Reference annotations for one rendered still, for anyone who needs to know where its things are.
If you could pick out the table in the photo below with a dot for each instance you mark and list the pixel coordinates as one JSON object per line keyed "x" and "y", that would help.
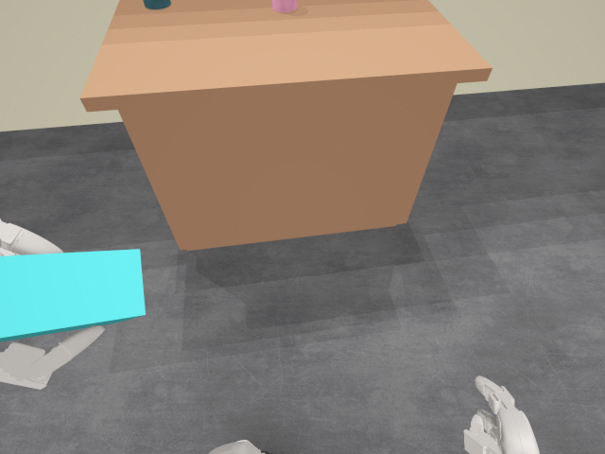
{"x": 255, "y": 125}

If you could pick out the sponge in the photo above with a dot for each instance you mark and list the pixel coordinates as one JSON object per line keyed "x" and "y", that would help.
{"x": 49, "y": 293}

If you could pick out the robot right hand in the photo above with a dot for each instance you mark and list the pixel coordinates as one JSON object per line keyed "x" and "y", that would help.
{"x": 509, "y": 433}

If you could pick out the robot left hand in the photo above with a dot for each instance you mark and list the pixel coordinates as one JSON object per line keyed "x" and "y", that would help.
{"x": 26, "y": 365}

